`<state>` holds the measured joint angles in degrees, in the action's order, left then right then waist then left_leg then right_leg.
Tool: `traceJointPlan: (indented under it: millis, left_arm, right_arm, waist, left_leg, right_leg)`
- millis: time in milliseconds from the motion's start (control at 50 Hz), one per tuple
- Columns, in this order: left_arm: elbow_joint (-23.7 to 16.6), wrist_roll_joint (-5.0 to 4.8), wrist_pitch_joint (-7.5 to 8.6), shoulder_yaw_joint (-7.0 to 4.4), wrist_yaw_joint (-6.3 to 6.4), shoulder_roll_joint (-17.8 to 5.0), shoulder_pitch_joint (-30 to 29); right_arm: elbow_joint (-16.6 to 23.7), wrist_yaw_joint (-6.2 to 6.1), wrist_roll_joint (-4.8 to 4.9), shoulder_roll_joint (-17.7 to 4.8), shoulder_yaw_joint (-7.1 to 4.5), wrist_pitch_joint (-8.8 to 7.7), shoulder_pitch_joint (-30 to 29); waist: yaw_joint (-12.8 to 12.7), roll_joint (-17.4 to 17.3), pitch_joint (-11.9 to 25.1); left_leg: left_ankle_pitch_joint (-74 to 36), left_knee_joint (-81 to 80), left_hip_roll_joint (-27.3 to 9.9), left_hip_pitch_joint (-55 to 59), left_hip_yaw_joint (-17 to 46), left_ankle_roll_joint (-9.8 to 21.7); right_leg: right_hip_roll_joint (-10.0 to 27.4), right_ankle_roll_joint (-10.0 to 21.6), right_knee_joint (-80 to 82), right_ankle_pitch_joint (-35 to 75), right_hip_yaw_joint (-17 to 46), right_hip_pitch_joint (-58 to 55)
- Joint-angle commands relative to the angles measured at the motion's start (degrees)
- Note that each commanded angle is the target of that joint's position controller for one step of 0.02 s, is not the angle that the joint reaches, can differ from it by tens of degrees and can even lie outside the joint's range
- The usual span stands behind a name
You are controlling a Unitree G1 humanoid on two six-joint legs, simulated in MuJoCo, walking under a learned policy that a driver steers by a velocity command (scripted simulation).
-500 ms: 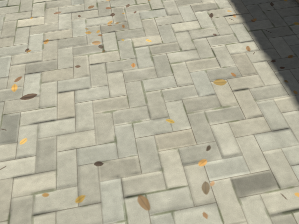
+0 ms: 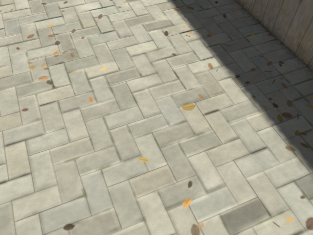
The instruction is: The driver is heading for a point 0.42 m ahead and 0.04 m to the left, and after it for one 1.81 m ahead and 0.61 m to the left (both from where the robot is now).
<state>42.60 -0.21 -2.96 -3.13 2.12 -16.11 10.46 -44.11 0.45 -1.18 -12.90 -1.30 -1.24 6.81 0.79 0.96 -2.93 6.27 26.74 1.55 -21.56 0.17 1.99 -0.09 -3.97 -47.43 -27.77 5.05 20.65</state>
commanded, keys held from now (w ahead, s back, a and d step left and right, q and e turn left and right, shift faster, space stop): no key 0.20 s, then w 0.52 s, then w+q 0.28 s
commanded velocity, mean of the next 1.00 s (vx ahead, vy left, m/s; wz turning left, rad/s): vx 0.30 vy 0.00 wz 0.04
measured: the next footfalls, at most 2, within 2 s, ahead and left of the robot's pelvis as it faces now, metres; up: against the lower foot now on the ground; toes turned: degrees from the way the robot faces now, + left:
right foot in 0.08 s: +0.04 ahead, -0.15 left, +0.00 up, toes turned +3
right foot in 0.88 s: +0.44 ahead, -0.16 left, +0.00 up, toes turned +3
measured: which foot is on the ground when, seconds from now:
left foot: down 0.00-0.88, up 0.90-1.00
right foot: up 0.00-0.06, down 0.08-0.44, up 0.46-0.86, down 0.88-1.00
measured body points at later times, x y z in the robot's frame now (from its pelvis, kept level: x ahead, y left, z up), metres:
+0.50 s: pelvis +0.10 +0.00 +0.00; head +0.10 +0.01 +0.45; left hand +0.15 +0.27 -0.14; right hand +0.19 -0.28 -0.12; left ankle +0.09 +0.09 -0.73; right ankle +0.00 -0.14 -0.69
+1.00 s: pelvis +0.33 -0.06 +0.00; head +0.36 -0.08 +0.45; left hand +0.47 +0.21 -0.09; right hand +0.38 -0.34 -0.14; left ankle +0.21 +0.07 -0.64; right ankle +0.40 -0.16 -0.73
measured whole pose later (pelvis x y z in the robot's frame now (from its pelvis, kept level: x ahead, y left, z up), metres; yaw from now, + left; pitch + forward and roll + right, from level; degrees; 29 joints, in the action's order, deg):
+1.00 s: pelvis +0.33 -0.06 +0.00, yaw +6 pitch +1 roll +0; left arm 43.6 0.1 5.8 -2.8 -1.1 -14.3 7.7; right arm -51.4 -0.5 2.1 -16.9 -3.1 -3.5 20.5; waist 1.8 -2.2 -2.1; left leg 22.0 66.1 -2.0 -21.2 3.3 1.6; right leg 0.1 1.7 -28.6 -9.4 -3.8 20.3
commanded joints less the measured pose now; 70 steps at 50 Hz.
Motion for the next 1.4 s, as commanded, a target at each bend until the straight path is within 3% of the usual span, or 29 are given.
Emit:
traceJointPlan:
  millis: [20, 60, 100, 120, 140, 200, 260, 340, 420, 440, 460, 480, 520, 580, 680, 760, 820, 860, 880, 900, 920, 940, 980, 1000, 1100, 1220, 1320, 1360, 1400]
  left_arm:
    - [-0.26, 0.11, 0.67, -1.01, -0.1, -3.39, 6.06]
    - [0.44, 0.77, 0.8, -1.11, -0.39, -3.83, 6.01]
    - [-0.36, 1.55, 0.87, -1.89, -0.21, -8.5, 3.41]
    - [0.25, 1.37, 1.29, -1.45, -0.47, -6.01, 3.36]
    - [0.42, 1.62, 1.91, -0.8, -0.59, -4.02, 2.74]
    - [1.1, 1.4, 3.72, -0.56, -0.67, -3.79, 2.31]
    - [2.45, 0.41, 3.88, -1.22, -0.45, -6.01, 6.55]
    - [2.93, -0.71, 5.2, -2.04, -0.14, -8.95, 9.36]
    - [1.67, -0.98, 5.76, -1.4, -0.7, -6.29, 3.59]
    - [-0.14, -0.96, 6.24, -0.65, -0.61, -3.58, 1.44]
    - [-1.84, -0.82, 7.25, -0.53, -0.27, -2.75, 1.74]
    - [-2.1, -1.4, 8.09, -1.22, -0.36, -5.29, 1.41]
    - [-1.03, -2.03, 8.94, -1.19, -1.21, -4.62, 2.01]
    - [-1.38, -0.95, 8.7, -1.34, -2.37, -3.24, -0.45]
    - [-4.16, -0.67, 8.42, 0.27, -3.32, 0.07, -8.54]
    - [-6.11, -1.26, 8.57, 0.09, -3.91, -2.11, -13.18]
    - [-6.17, -1.12, 9.14, -0.89, -4.04, -5.02, -11.14]
    - [-2.86, -0.84, 9.22, -2.92, -3.26, -8.44, 0.51]
    - [-1.03, -0.15, 9.04, -4.08, -2.54, -11.76, 10.94]
    - [0.12, 0.81, 8.58, -4.97, -2.67, -17.16, 15.06]
    - [0.07, 0.53, 8.6, -3.63, -2.9, -11.71, 14.66]
    - [-0.29, -0.06, 8.89, -2.54, -2.88, -8.56, 9.67]
    - [-0.3, 0.25, 9.28, -1.39, -3.07, -4.69, 2.26]
    - [0.02, 0.84, 9.65, -1.18, -3.15, -3.67, 0.34]
    - [2.56, 1.08, 10.8, -2.14, -2.59, -5.26, -0.14]
    - [4.35, 0.76, 9.67, -2.84, -1.44, -8.16, 3.04]
    - [6.18, -0.52, 7.53, -3.6, -1.42, -10.08, 7.4]
    - [5.98, -0.97, 6.7, -3.98, -1.32, -11.55, 6.61]
    - [5.41, -1.46, 5.73, -4.26, -1.05, -12.86, 5.17]
  right_arm:
    - [2.9, -0.54, 0.63, -8.92, -2.17, -0.01, -1.95]
    - [2.08, -0.65, 1.08, -8.0, -1.7, 0.08, -0.68]
    - [1.86, -0.19, 0.1, -7.27, -1.45, -0.56, 1.22]
    - [1.82, -0.13, -0.34, -6.88, -1.36, -0.74, -0.77]
    - [1.78, -0.17, -0.26, -6.24, -1.24, -0.8, -1.49]
    - [0.12, -0.74, 0.26, -6.13, -1.38, -0.52, 0.62]
    - [-1.04, -1.03, 1.05, -6.39, -1.68, -0.37, 0.95]
    - [0.28, -0.01, 2.63, -6.07, -1.99, -3.27, -2.2]
    - [-4.93, 1.15, 2.51, -7.66, -3.2, -4.95, 9.38]
    - [-6.12, 0.98, 2.29, -11.83, -4.43, -5.0, 14.15]
    - [-7.25, 1.38, 2.25, -16.88, -5.77, -4.88, 20.26]
    - [-7.0, 1.32, 1.75, -13.33, -4.48, -5.0, 19.82]
    - [-5.42, 0.87, 1.43, -10.46, -3.53, -5.13, 15.21]
    - [-5.24, 0.64, 1.26, -7.93, -2.3, -4.28, 13.78]
    - [-5.75, -0.79, 1.66, -11.94, -2.98, -3.26, 14.72]
    - [-7.1, -0.81, 2.65, -12.28, -3.2, -3.12, 17.26]
    - [-7.15, -0.99, 2.89, -13.26, -3.81, -2.69, 16.15]
    - [-6.65, -0.98, 2.42, -12.7, -3.6, -2.37, 15.12]
    - [-5.2, -0.93, 1.35, -9.67, -2.46, -2.3, 14.79]
    - [-4.03, -0.86, 1.73, -1.32, -0.28, -3.11, 23.05]
    - [-4.93, -0.75, 3.57, -6.88, -1.54, -3.74, 21.74]
    - [-3.22, -0.83, 4.62, -11.14, -2.9, -3.87, 16.22]
    - [-2.63, -1.29, 3.21, -10.21, -3.25, -3.4, 12.34]
    - [-2.93, -1.23, 3.03, -9.09, -3.46, -2.65, 13.52]
    - [-0.65, -1.03, 2.7, -6.4, -3.51, -0.09, 10.75]
    - [3.03, 1.07, 2.3, -5.19, -2.68, -0.94, 0.51]
    - [7.69, 2.76, 2.48, -5.2, -2.21, -1.01, -6.92]
    - [8.79, 3.12, 2.48, -6.65, -2.89, -0.83, -5.81]
    - [7.18, 2.86, 2.74, -10.25, -5.02, -0.5, 4.16]
  waist:
    - [-1.81, -10.08, 9.69]
    - [-2.32, -8.73, 8.66]
    - [0.77, -0.03, 5.28]
    - [-0.06, 2.17, 4.03]
    - [0.02, 2.98, 3.17]
    - [0.68, 3.8, 2.3]
    - [-1.04, 4.6, 1.24]
    - [-2.89, 9.76, -5.9]
    - [3.42, 6.16, -0.63]
    - [4.83, -3.43, 0.73]
    - [6.39, -17.59, 3.81]
    - [5.69, -14.59, 3.12]
    - [3.02, -6.62, 1.32]
    - [2.01, -5.95, 0.24]
    - [3.31, -5.33, -1.0]
    - [3.75, -6.14, -2.85]
    - [0.57, -6.37, -2.07]
    - [-5.74, -5.62, 5.43]
    - [-10.05, -1.68, 13.91]
    - [-6.11, 15.24, 23.35]
    - [-7.39, 13.81, 22.39]
    - [-6.64, 9.81, 12.63]
    - [-3.27, 5.12, 5.41]
    - [-1.33, 6.34, 4.4]
    - [0.43, 2.64, 0.85]
    - [-3.05, 0.36, -2.03]
    - [-5.39, 0.33, -4.0]
    - [-3.51, 2.16, -1.65]
    - [2.8, 3.66, 5.11]
  left_leg:
    - [2.27, -8.71, -11.46, 6.86, 12.29, 9.03]
    - [11.28, -8.74, -10.18, 3.45, 11.56, 5.91]
    - [18.9, -6.5, -5.12, 0.06, 6.02, 0.29]
    - [15.49, -4.18, -3.25, 4.38, 3.19, -1.56]
    - [11.85, -2.27, -2.99, 7.17, 2.8, -1.88]
    - [4.74, 0.05, -3.18, 9.27, 2.67, -0.78]
    - [18.17, 4.74, 0.16, 4.78, -0.91, -0.45]
    - [16.4, 14.17, -1.06, -7.66, -1.4, 1.56]
    - [8.08, 1.79, -1.42, 13.48, -0.23, 3.66]
    - [13.48, -4.5, -7.86, 19.99, 11.98, 6.82]
    - [14.77, -12.65, -18.66, 29.84, 33.15, 14.07]
    - [13.52, -14.55, -22.74, 31.86, 39.74, 16.28]
    - [10.98, -13.47, -19.82, 30.16, 29.32, 13.13]
    - [0.44, -16.55, -15.21, 25.11, 17.44, 10.16]
    - [-5.22, -19.27, -12.44, 18.27, 7.83, 9.64]
    - [-3.69, -19.34, -14.4, 15.94, 8.17, 9.0]
    - [-9.0, -15.34, -16.22, 18.96, 9.65, 7.42]
    - [-21.34, -0.95, -12.18, 16.32, 6.69, 4.85]
    - [-11.67, 15.51, -8.6, 6.78, 4.42, 2.57]
    - [21.55, 36.84, 0.71, -12.09, 1.63, -0.9]
    - [26.38, 45.71, -0.66, -18.2, 7.83, -0.7]
    - [21.61, 48.21, -3.46, -22.17, 7.25, 0.09]
    - [12.84, 44.26, -7.88, -18.51, 6.09, 0.21]
    - [10.36, 42.23, -9.41, -15.04, 6.64, 0.12]
    - [3.12, 36.36, -10.44, -17.04, 7.12, -1.2]
    - [-9.84, 18.69, -9.23, -17.98, 2.31, -1.43]
    - [-4.08, 10.82, -7.86, -20.2, -1.72, 0.99]
    - [1.6, 9.8, -4.84, -15.24, -4.81, 2.96]
    - [5.19, 8.54, 0.44, -0.86, -7.99, 5.9]
  right_leg:
    - [0.11, 0.87, 13.14, 9.58, -2.87, -7.96]
    - [0.0, 3.19, 21.58, 16.54, -3.31, -13.16]
    - [5.59, 7.41, 21.64, 12.47, 3.21, -9.91]
    - [4.93, 8.18, 23.51, 3.89, 3.15, -3.86]
    - [4.63, 7.5, 25.2, 1.23, 3.2, -1.0]
    - [4.08, 5.49, 25.01, 7.54, 2.59, -0.3]
    - [4.48, 8.22, 26.76, -6.79, 4.66, -1.53]
    - [15.74, 16.11, 34.33, -10.94, 20.62, -6.53]
    - [9.43, 11.37, 25.18, 8.0, 9.63, -1.67]
    - [2.69, 7.5, 12.06, 13.21, 1.04, 4.97]
    - [-2.91, 4.05, -5.37, 5.59, -4.2, 15.61]
    - [-1.73, 4.24, -16.24, -4.37, 0.41, 23.47]
    - [3.29, 6.79, -20.51, 3.53, 0.93, 27.11]
    - [6.42, 6.6, -12.81, 12.16, -1.81, 23.66]
    - [4.42, 3.16, 7.19, 22.72, -5.76, 16.47]
    - [3.0, 3.57, 14.46, 28.57, -4.98, 10.71]
    - [2.21, 5.55, 17.63, 26.25, -3.87, 6.18]
    - [0.23, 7.87, 18.9, 23.73, -5.52, -10.86]
    - [8.34, 10.84, 17.4, 19.68, 2.51, -27.04]
    - [23.32, 18.73, 23.97, 6.21, 28.51, -44.29]
    - [23.97, 19.21, 32.58, -6.04, 38.77, -40.41]
    - [22.36, 16.36, 33.44, -6.52, 29.99, -32.88]
    - [17.81, 13.94, 35.45, 7.46, 15.63, -19.19]
    - [15.94, 13.17, 37.04, 11.79, 10.29, -14.96]
    - [15.67, 14.89, 41.73, 21.95, -1.3, -10.84]
    - [14.83, 13.76, 42.43, 26.8, -11.6, -15.0]
    - [17.25, 12.56, 38.07, 32.98, -15.19, -25.11]
    - [17.44, 11.34, 31.96, 49.85, -16.98, -27.35]
    - [16.0, 9.63, 16.26, 67.26, -19.03, -26.07]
